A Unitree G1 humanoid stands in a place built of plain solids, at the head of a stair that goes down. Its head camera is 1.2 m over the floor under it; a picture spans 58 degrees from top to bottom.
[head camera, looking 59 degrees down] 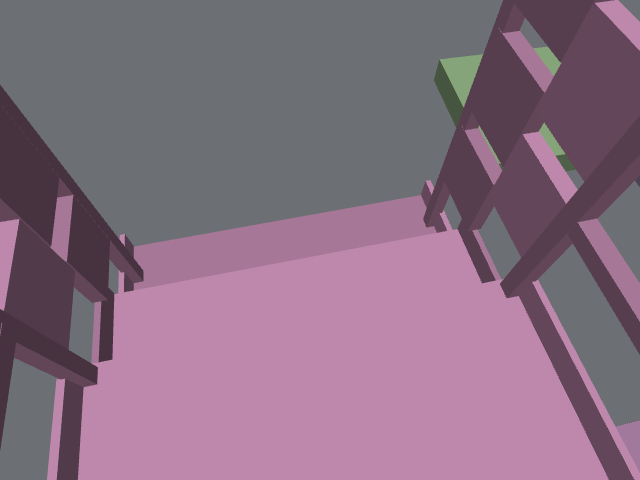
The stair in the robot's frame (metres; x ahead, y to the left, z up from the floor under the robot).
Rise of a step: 0.18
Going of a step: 0.30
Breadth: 1.30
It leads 12 degrees to the left of straight ahead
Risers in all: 3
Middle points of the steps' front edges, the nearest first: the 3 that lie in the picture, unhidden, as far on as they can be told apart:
0.45 0.03 0.00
0.75 0.10 -0.18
1.04 0.16 -0.36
